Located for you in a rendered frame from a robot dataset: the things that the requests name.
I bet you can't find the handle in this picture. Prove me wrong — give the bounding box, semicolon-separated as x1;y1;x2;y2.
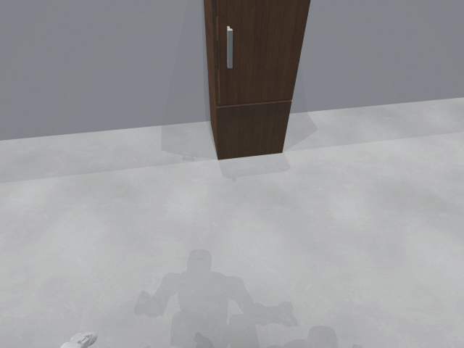
227;26;233;68

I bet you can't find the left robot hand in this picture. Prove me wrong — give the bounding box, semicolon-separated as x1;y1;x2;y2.
60;332;98;348

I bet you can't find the cupboard door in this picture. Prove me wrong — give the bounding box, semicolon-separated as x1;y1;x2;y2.
217;0;307;104

